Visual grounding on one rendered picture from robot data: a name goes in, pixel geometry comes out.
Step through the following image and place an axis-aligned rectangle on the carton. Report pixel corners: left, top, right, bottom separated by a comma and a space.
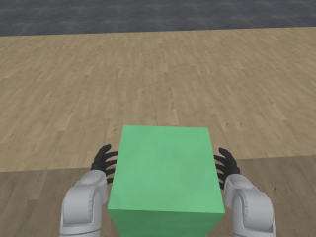
107, 125, 225, 237

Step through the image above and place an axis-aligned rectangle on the left robot forearm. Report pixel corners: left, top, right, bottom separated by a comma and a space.
59, 170, 108, 237

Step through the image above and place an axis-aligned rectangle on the robot right hand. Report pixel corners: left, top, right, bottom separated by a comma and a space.
213, 147, 240, 190

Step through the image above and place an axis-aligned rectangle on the robot left hand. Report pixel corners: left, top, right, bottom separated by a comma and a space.
91, 144, 119, 184

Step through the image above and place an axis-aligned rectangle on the right robot forearm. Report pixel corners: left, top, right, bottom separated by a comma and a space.
223, 174, 276, 237

